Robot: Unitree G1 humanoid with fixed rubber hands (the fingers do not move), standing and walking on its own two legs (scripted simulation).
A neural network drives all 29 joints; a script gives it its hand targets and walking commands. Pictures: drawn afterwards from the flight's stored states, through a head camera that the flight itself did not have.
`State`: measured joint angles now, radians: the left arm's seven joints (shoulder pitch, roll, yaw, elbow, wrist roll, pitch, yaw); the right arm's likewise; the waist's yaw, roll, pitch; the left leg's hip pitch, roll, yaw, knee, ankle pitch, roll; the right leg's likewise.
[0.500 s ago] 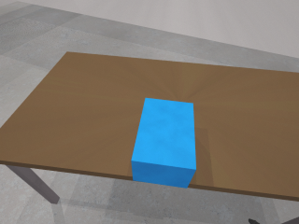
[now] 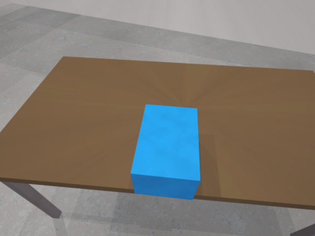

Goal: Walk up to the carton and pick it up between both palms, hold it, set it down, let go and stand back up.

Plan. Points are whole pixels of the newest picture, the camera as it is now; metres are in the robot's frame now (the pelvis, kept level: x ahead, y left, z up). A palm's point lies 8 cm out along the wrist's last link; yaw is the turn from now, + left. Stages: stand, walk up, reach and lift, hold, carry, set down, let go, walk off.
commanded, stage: walk up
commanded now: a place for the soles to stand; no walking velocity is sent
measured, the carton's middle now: (167, 148) +0.42 -0.02 -0.07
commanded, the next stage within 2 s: stand in 0.24 s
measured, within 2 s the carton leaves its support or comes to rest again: neither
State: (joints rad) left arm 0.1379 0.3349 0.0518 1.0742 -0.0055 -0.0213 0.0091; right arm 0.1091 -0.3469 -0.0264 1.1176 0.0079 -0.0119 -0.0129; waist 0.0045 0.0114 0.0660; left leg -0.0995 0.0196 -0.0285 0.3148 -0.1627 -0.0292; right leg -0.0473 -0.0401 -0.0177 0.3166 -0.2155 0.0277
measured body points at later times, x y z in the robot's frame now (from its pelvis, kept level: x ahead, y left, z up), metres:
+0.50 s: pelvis +0.01 +0.00 +0.00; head +0.02 -0.01 +0.45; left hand +0.09 +0.30 -0.13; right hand +0.10 -0.31 -0.13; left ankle +0.01 +0.14 -0.75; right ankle -0.02 -0.14 -0.75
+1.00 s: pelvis +0.00 +0.00 -0.02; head +0.03 +0.01 +0.43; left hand +0.21 +0.27 -0.10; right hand +0.16 -0.30 -0.11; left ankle +0.01 +0.14 -0.75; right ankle -0.02 -0.14 -0.75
